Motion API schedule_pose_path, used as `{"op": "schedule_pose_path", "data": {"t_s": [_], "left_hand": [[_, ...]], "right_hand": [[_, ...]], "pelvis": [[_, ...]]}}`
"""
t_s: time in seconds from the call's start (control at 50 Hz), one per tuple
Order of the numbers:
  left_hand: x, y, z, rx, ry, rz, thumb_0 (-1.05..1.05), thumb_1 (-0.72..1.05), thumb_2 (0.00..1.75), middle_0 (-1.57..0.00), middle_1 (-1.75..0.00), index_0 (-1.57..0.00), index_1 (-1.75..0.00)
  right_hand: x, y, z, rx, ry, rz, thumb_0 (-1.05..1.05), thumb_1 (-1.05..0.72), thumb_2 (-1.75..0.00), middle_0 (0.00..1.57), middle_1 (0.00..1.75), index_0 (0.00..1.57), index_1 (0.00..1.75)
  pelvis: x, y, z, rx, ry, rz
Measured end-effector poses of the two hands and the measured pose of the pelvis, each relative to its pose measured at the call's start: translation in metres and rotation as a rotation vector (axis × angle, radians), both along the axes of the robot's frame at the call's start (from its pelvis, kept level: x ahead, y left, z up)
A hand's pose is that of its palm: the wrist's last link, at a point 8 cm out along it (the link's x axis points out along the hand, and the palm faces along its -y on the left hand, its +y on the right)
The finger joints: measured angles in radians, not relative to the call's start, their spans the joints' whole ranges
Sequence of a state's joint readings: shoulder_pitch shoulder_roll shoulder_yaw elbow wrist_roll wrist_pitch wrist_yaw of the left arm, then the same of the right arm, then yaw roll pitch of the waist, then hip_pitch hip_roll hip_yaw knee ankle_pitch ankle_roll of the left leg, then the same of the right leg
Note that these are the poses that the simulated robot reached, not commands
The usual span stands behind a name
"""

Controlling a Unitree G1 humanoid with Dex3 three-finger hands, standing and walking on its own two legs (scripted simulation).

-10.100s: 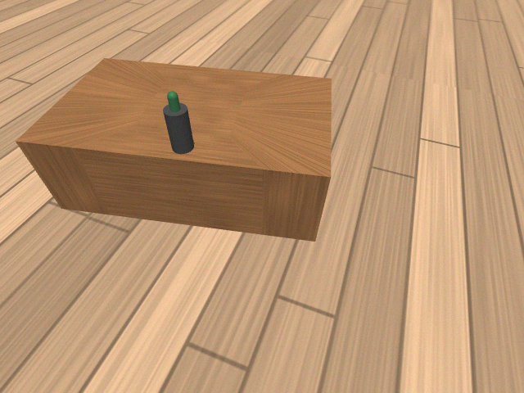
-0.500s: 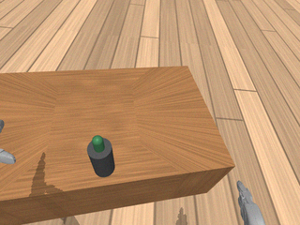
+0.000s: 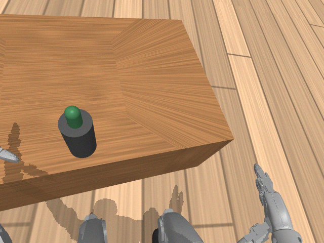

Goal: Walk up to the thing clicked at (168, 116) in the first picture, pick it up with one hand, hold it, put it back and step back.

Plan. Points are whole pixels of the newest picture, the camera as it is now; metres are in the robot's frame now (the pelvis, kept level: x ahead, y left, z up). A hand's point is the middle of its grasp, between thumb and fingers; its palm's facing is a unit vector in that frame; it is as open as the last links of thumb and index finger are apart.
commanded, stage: approach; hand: left
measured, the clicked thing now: (78, 130) +0.46 +0.16 -0.13
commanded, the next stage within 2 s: close in in 0.14 s
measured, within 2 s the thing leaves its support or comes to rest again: neither
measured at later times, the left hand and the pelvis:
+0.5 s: hand (57, 137) +0.45 +0.22 -0.17, palm faces +0.08 -1.00 +0.05, open 17.6 cm; pelvis -0.02 +0.00 -0.11, yaw -2 degrees
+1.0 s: hand (74, 137) +0.45 +0.17 -0.16, palm faces +0.11 -0.99 +0.03, open 17.6 cm; pelvis -0.02 +0.00 -0.11, yaw -2 degrees
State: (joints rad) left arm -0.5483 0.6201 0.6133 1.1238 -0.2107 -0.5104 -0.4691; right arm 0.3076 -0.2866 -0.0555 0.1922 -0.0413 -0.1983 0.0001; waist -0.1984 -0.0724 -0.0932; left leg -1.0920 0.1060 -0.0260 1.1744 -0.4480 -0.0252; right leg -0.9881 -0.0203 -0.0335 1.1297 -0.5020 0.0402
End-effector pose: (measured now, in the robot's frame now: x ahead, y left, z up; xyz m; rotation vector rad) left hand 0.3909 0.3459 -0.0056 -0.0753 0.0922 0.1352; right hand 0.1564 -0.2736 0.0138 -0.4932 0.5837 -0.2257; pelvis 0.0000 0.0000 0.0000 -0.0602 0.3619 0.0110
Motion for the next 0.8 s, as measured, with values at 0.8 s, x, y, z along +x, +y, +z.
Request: {"op": "schedule_pose_path", "data": {"t_s": [0.8], "left_hand": [[0.035,-0.109,-0.153,0.043,-0.027,-0.036,-0.01,-0.61,0.00,-0.08,-0.07,-0.09,-0.05]], "right_hand": [[-0.020,0.013,-0.025,-0.133,-0.103,0.050,-0.01,0.51,-0.06,0.06,0.05,0.06,0.06]], "pelvis": [[-0.019,0.000,-0.108,-0.026,0.178,-0.020]]}}
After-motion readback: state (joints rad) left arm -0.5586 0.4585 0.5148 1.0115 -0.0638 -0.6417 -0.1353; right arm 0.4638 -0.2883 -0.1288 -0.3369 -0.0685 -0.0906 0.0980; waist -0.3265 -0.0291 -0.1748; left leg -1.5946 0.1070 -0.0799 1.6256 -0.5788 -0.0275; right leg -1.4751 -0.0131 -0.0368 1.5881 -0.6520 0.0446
